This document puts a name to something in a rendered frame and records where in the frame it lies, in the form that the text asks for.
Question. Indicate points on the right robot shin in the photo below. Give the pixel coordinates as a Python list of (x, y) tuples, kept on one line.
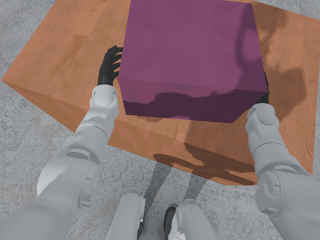
[(174, 235)]

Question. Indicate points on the pedestal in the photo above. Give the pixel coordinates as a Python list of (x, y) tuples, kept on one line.
[(59, 66)]

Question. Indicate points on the robot left upper arm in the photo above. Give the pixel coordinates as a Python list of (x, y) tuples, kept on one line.
[(67, 185)]

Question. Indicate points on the robot right forearm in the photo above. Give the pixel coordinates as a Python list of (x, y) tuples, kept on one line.
[(266, 145)]

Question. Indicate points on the carton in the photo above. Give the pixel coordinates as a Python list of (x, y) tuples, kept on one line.
[(194, 60)]

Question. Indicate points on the left robot hand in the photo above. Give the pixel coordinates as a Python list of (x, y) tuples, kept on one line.
[(106, 74)]

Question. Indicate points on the right robot foot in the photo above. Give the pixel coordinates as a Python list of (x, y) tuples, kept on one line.
[(169, 214)]

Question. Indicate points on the right robot hand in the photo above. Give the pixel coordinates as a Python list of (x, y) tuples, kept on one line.
[(265, 98)]

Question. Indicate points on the robot left forearm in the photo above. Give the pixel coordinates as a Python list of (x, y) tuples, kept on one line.
[(93, 133)]

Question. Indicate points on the robot right upper arm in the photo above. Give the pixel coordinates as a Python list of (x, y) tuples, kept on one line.
[(292, 203)]

